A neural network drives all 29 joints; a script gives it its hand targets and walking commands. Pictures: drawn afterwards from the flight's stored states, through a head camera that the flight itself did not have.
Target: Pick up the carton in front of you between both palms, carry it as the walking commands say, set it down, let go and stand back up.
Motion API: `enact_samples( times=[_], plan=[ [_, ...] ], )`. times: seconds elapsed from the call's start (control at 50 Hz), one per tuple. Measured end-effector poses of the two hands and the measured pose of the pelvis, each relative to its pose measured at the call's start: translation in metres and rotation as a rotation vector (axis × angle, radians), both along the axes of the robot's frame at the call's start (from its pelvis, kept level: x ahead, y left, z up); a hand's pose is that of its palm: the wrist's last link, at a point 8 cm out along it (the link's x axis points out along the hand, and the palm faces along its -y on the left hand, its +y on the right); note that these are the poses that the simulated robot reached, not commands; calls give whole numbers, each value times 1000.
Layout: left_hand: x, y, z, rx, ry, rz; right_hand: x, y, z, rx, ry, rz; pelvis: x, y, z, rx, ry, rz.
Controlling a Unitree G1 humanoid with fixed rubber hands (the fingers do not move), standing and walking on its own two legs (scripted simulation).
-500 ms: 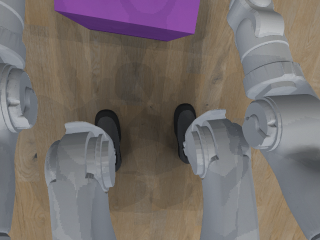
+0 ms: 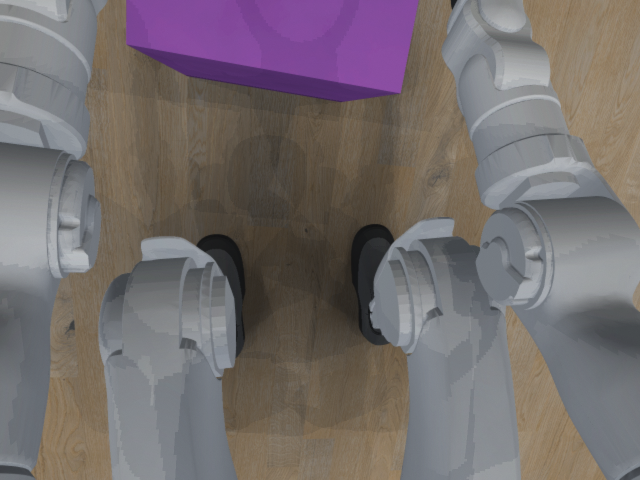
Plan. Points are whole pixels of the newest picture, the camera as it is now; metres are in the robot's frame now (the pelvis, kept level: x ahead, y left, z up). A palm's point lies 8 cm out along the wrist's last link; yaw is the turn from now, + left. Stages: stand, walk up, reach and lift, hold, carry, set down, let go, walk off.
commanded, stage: reach and lift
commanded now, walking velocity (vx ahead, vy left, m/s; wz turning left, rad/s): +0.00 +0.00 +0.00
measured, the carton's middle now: out of the picture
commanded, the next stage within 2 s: none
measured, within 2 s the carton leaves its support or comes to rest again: leaves its support in 0.36 s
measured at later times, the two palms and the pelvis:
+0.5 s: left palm out of the picture +0.55 +0.18 -0.15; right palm out of the picture +0.55 -0.11 -0.12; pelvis +0.00 +0.00 +0.00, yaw +1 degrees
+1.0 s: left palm out of the picture +0.50 +0.17 +0.05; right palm out of the picture +0.50 -0.12 +0.06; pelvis -0.01 -0.02 +0.11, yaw +4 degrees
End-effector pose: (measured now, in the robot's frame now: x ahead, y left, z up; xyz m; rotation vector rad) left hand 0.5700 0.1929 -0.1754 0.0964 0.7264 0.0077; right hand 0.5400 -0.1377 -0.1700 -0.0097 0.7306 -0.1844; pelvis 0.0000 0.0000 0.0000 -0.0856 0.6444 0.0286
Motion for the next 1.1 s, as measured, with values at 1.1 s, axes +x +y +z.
enact_samples(
  times=[1.1],
  plan=[
    [-78, -12, 251, -38, -25, 130, -44, 20, 253, 49, -66, 15, -1, -15, 133, 45, 112, 34]
  ],
)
